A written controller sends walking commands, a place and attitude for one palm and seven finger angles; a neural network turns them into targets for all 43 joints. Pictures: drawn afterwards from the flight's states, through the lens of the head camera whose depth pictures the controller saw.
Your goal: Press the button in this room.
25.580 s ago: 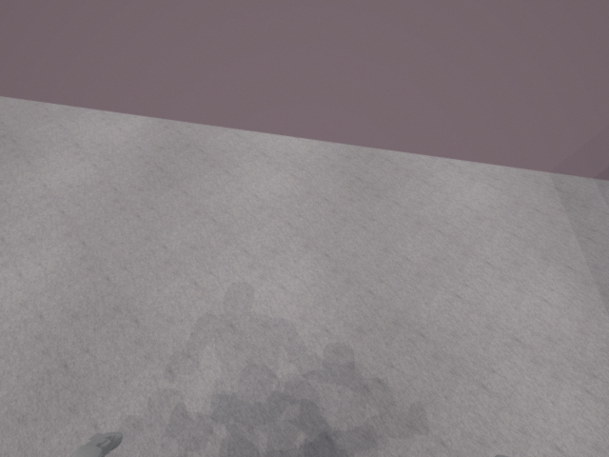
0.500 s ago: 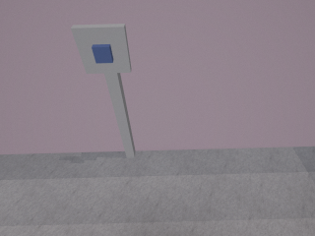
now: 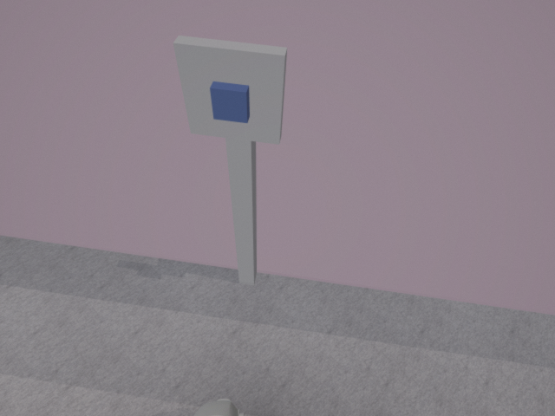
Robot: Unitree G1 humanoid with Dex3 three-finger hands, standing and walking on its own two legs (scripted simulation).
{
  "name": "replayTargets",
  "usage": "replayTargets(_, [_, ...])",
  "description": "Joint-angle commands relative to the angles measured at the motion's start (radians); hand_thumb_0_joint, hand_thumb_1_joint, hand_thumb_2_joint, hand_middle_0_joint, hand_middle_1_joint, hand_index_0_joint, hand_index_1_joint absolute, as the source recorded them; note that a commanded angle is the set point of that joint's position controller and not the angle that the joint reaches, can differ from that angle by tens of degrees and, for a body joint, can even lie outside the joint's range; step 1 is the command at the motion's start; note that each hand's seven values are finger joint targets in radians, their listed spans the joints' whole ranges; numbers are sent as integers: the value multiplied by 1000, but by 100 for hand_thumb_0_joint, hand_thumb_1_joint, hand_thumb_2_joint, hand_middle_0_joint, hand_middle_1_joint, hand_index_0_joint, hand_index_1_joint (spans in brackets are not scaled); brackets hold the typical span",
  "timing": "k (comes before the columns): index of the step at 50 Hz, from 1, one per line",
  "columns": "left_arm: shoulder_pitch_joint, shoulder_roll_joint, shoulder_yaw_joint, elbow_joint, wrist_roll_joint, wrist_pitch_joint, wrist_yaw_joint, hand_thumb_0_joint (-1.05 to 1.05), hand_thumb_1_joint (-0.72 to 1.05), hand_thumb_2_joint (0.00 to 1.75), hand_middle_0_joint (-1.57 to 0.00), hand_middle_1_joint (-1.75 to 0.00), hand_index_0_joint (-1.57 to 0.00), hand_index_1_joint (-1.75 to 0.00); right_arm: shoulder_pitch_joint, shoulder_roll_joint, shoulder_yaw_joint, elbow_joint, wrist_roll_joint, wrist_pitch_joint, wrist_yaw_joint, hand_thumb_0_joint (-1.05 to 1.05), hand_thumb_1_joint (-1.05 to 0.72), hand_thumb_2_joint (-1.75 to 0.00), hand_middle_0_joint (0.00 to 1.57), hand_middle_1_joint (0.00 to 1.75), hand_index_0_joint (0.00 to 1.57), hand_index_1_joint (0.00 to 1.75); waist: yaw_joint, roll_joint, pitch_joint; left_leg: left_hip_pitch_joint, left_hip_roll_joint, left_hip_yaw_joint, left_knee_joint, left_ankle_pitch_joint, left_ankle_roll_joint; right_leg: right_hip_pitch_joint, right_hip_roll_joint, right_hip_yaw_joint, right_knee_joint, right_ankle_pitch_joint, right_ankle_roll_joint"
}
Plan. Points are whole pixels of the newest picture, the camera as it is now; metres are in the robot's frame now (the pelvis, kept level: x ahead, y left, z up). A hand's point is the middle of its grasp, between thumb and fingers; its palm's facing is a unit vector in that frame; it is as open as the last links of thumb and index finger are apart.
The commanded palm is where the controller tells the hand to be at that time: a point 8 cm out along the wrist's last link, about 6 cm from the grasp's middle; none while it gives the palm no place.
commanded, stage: take the last steps up to it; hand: left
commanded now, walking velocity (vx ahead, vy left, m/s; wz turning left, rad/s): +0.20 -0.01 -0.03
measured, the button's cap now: (231, 101) +0.63 +0.17 +0.10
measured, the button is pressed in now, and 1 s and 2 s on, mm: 0 0 0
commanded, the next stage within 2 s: come to a stop and stand still in 0.14 s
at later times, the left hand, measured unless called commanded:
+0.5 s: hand (176, 365) +0.21 +0.20 -0.16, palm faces -0.03 -0.98 -0.21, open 7.3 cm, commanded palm none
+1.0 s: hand out of the picture +0.09 +0.22 -0.18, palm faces +0.04 -0.97 -0.22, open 7.3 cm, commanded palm none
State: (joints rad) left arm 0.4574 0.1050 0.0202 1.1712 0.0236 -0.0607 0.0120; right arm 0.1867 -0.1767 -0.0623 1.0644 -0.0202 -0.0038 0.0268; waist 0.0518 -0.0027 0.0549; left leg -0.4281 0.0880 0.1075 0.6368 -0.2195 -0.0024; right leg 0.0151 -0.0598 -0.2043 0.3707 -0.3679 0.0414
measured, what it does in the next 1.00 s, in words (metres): steps on the spot: left foot, then right foot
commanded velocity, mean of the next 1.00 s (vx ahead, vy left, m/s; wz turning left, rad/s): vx -0.01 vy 0.01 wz -0.01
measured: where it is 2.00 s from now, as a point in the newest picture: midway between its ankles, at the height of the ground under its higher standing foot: outside the picture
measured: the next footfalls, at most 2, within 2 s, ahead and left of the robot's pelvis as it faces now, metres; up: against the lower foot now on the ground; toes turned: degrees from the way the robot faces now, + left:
left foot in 0.02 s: +0.12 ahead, +0.11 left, +0.00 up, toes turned +8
right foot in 0.56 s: +0.18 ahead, -0.11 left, +0.00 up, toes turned -9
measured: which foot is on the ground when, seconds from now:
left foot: up 0.00-0.00, down 0.02-0.58, up 0.60-0.98, down 1.00-1.00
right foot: down 0.00-0.04, up 0.06-0.54, down 0.56-1.00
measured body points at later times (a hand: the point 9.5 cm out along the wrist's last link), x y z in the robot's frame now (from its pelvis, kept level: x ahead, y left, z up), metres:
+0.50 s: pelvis +0.11 +0.02 +0.01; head +0.13 +0.02 +0.46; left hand +0.21 +0.25 -0.14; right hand +0.07 -0.18 -0.15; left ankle +0.08 +0.11 -0.73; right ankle +0.14 -0.11 -0.71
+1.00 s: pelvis +0.06 +0.03 +0.00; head +0.06 +0.04 +0.45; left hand +0.09 +0.28 -0.16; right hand +0.12 -0.23 -0.14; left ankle +0.02 +0.16 -0.74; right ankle +0.14 -0.10 -0.73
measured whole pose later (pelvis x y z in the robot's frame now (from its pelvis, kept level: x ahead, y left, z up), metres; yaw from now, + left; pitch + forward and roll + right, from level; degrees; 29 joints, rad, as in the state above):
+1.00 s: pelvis +0.06 +0.03 +0.00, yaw -3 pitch -1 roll +0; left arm 0.24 0.20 0.05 1.06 0.02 0.03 0.02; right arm 0.18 -0.22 -0.06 1.03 -0.01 0.02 0.00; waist 0.04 -0.02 0.03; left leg -0.15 0.03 0.02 0.51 -0.38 -0.02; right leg -0.36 -0.06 -0.08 0.50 -0.13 0.00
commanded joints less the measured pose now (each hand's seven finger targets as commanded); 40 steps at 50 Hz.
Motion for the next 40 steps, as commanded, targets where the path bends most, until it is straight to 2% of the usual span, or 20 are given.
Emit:
replayTargets(1, [44,122,24,-44,-9,-8,11,0,90,90,-20,-30,-20,-30,278,-162,-30,8,-15,-58,-22,0,-90,-90,20,30,20,30,-144,169,-160,545,126,-161,-180,185,74,-322,-81,27,424,286,-67])
replayTargets(2, [40,80,12,-69,-16,-9,5,0,90,90,-20,-30,-20,-30,381,-243,-48,35,-7,-56,-36,0,-90,-90,20,30,20,30,-168,363,-230,684,342,-447,-255,397,173,-540,27,32,690,-233,-35])
replayTargets(3, [-12,103,19,-89,-10,-2,14,0,90,90,-20,-30,-20,-30,366,-240,-40,41,2,-40,-43,0,-90,-90,20,30,20,30,-160,276,-206,632,376,-425,-292,386,210,-572,3,129,809,-257,-61])
replayTargets(4, [-62,92,17,-83,-8,3,15,0,90,90,-20,-30,-20,-30,298,-193,-31,35,0,-45,-50,0,-90,-90,20,30,20,30,-146,276,-158,546,342,-374,-318,392,195,-601,-36,164,867,-185,-60])
replayTargets(6, [-111,93,24,-76,-8,3,-3,0,90,90,-20,-30,-20,-30,185,-108,-6,2,2,-58,-52,0,-90,-90,20,30,20,30,-99,92,-28,366,287,-261,-345,442,178,-578,-74,173,862,-59,-49])
replayTargets(8, [-81,61,26,-66,-1,20,-5,0,90,90,-20,-30,-20,-30,167,-80,6,2,2,-71,-53,0,-90,-90,20,30,20,30,-64,77,-11,290,229,-139,-375,497,130,-522,-71,171,822,22,-32])
replayTargets(10, [-51,54,29,-63,1,40,-3,0,90,90,-20,-30,-20,-30,158,-53,5,-5,4,-75,-54,0,-90,-90,20,30,20,30,-42,98,-24,270,201,-87,-401,481,120,-517,-61,170,816,87,-21])
replayTargets(12, [-69,67,33,-77,1,51,-3,0,90,90,-20,-30,-20,-30,152,-56,11,-7,6,-76,-54,0,-90,-90,20,30,20,30,-28,95,-6,244,194,-72,-422,470,114,-532,-61,181,802,132,-11])
replayTargets(16, [-114,82,31,-104,-7,77,11,0,90,90,-20,-30,-20,-30,125,-57,21,-15,4,-64,-65,0,-90,-90,20,30,20,30,-11,91,11,233,196,-39,-372,726,107,-496,-46,198,676,169,5])
replayTargets(21, [-227,111,21,-158,-6,89,20,0,90,90,-20,-30,-20,-30,159,-85,4,13,-3,-29,-73,0,-90,-90,20,30,20,30,-55,130,27,300,219,-65,-298,789,127,-430,-19,146,436,66,-5])
replayTargets(24, [-240,119,25,-178,-7,83,23,0,90,90,-20,-30,-20,-30,165,-95,-12,27,-3,-11,-73,0,-90,-90,20,30,20,30,-60,146,20,334,220,-92,-248,734,126,-377,-14,135,279,48,-20])
replayTargets(26, [-192,144,30,-170,-6,69,24,0,90,90,-20,-30,-20,-30,170,-96,-19,30,5,-3,-68,0,-90,-90,20,30,20,30,-37,105,-14,329,174,-78,-160,637,82,-281,-17,134,107,231,-26])
replayTargets(27, [-154,179,37,-159,-3,56,27,0,90,90,-20,-30,-20,-30,183,-77,-20,26,10,-1,-65,0,-90,-90,20,30,20,30,-31,22,-75,280,111,-41,-68,479,38,-170,-74,191,58,580,-40])
replayTargets(28, [-130,239,46,-151,2,47,36,0,90,90,-20,-30,-20,-30,202,-36,-19,14,19,3,-60,0,-90,-90,20,30,20,30,-39,-114,-132,151,21,18,42,118,-11,-55,-245,348,115,991,-120])
replayTargets(29, [-117,260,46,-145,-6,43,35,0,90,90,-20,-30,-20,-30,179,-15,-16,0,26,15,-58,0,-90,-90,20,30,20,30,-28,-151,-142,98,-59,8,169,-339,-33,-47,-358,391,85,1214,-232])
replayTargets(30, [-131,253,47,-148,-6,41,39,0,90,90,-20,-30,-20,-30,148,-9,-15,-2,27,28,-60,0,-90,-90,20,30,20,30,-19,-143,-151,95,-55,-65,284,-416,-27,-70,-370,386,62,1159,-280])
replayTargets(31, [-159,235,51,-150,-6,42,45,0,90,90,-20,-30,-20,-30,148,-13,-15,-1,23,39,-61,0,-90,-90,20,30,20,30,-28,-166,-161,76,-53,-98,349,-404,-30,-81,-343,387,54,1104,-282])
replayTargets(33, [-205,223,53,-167,-5,46,49,0,90,90,-20,-30,-20,-30,125,-23,-19,2,19,48,-57,0,-90,-90,20,30,20,30,-32,-115,-124,31,-53,-136,442,-338,-34,-113,-312,364,46,984,-261])
replayTargets(37, [-233,233,58,-184,-2,52,46,0,90,90,-20,-30,-20,-30,103,-42,-21,-10,13,65,-41,0,-90,-90,20,30,20,30,-32,-122,-104,37,-56,-136,432,-236,-53,-189,-266,329,-19,668,-213])
replayTargets(40, [-229,249,67,-187,7,56,39,0,90,90,-20,-30,-20,-30,79,-56,-19,-30,9,61,-33,0,-90,-90,20,30,20,30,-19,-178,-88,59,-55,-119,314,-240,-55,-212,-259,363,-72,392,-209])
